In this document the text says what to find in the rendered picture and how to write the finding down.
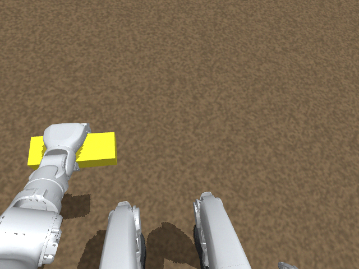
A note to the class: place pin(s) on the left robot arm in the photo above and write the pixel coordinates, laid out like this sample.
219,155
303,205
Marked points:
30,226

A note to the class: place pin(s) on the carton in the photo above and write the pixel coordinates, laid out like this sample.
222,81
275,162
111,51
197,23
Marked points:
98,149

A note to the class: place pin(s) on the right robot foot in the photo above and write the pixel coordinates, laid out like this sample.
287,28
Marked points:
199,248

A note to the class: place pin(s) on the left robot hand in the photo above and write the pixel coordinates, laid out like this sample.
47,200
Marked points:
71,135

